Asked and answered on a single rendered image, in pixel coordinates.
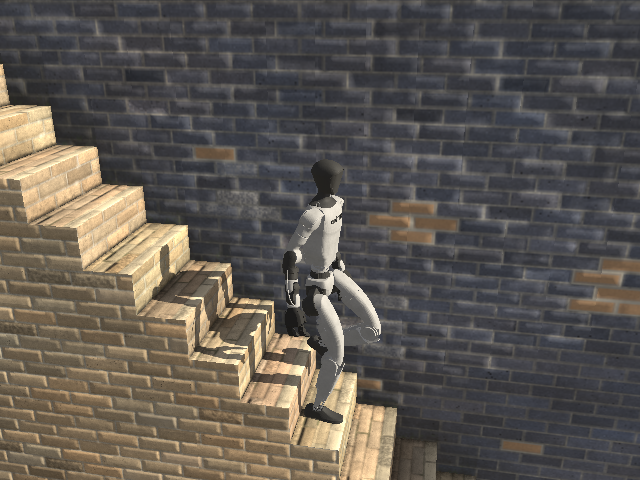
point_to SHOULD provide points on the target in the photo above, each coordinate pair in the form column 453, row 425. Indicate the robot right thigh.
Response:
column 329, row 327

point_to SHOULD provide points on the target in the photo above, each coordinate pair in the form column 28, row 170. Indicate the left robot hand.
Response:
column 349, row 275

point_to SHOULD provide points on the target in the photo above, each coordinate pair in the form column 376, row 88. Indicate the robot left thigh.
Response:
column 356, row 300

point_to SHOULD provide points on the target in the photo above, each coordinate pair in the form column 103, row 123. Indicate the right robot upper arm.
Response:
column 308, row 222

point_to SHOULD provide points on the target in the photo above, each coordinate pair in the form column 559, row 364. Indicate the left robot upper arm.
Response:
column 339, row 199

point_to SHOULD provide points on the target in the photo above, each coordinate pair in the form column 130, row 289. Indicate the robot thigh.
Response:
column 329, row 327
column 356, row 300

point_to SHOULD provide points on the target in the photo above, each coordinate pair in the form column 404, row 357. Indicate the robot left forearm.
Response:
column 338, row 262

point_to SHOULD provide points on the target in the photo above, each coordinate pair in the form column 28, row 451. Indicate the robot right forearm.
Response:
column 293, row 286

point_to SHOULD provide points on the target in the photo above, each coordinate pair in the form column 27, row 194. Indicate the right robot hand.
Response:
column 294, row 317

